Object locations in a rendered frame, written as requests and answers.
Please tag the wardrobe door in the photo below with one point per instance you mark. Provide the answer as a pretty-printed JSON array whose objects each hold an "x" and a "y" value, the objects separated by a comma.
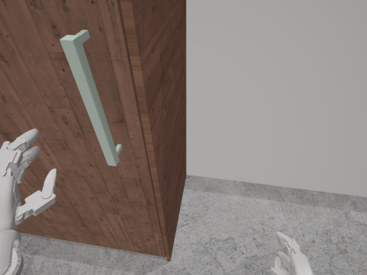
[{"x": 96, "y": 204}]

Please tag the robot left forearm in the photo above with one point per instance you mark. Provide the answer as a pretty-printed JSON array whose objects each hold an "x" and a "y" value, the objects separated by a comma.
[{"x": 11, "y": 259}]

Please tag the robot left hand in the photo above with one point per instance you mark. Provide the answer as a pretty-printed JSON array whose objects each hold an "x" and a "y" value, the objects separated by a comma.
[{"x": 14, "y": 159}]

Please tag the handle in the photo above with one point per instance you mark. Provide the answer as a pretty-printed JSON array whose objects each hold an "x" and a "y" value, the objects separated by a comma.
[{"x": 75, "y": 54}]

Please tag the robot right hand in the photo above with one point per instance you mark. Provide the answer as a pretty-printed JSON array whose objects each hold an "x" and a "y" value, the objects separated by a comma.
[{"x": 296, "y": 264}]

